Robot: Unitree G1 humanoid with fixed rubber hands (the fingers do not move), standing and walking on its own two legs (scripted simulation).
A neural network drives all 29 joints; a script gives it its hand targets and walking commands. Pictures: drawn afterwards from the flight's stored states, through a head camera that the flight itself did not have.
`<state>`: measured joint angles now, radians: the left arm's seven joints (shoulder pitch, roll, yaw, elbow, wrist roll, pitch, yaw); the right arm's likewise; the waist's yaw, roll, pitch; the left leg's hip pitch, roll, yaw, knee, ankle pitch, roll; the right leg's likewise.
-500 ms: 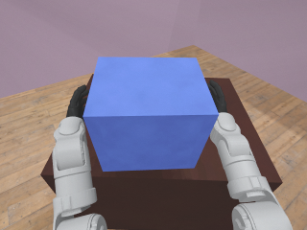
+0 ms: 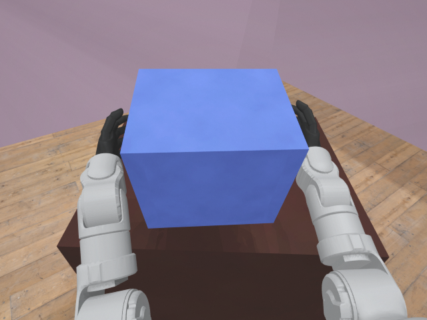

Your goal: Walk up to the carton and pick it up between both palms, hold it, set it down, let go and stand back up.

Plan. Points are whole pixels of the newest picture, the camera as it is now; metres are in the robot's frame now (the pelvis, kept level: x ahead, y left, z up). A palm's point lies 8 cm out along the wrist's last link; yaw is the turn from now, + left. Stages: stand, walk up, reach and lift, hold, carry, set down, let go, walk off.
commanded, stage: hold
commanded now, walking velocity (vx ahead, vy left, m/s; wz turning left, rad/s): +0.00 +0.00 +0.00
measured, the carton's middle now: (210, 150) +0.39 +0.00 +0.16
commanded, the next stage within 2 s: none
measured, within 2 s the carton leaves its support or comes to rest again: neither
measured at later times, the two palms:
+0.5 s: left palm (113, 159) +0.36 +0.18 +0.17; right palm (300, 151) +0.36 -0.17 +0.17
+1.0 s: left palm (109, 156) +0.34 +0.18 +0.19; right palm (305, 146) +0.35 -0.17 +0.19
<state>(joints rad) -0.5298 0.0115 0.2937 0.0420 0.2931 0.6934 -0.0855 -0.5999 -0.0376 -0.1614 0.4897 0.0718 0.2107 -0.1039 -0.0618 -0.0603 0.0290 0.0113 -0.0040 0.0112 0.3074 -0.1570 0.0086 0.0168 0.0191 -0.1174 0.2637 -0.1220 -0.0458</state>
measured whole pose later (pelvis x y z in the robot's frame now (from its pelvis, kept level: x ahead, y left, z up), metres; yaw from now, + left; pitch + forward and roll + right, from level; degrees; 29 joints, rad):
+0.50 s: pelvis +0.01 +0.00 +0.00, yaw +0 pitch -10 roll +0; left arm -0.55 0.00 0.36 0.09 0.36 0.72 -0.16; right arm -0.59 -0.02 -0.14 0.50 0.06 0.25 -0.13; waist -0.07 -0.08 0.07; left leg 0.06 -0.01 0.01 0.27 -0.15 0.01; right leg 0.05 0.01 -0.12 0.25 -0.13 -0.04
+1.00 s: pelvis +0.00 +0.01 +0.00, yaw +0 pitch -10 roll -1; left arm -0.49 0.01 0.28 -0.01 0.29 0.70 -0.09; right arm -0.56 -0.04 -0.13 0.42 0.10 0.21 -0.12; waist -0.07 -0.06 0.05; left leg 0.02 -0.01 0.01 0.31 -0.17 0.01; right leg 0.03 0.02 -0.12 0.26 -0.12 -0.04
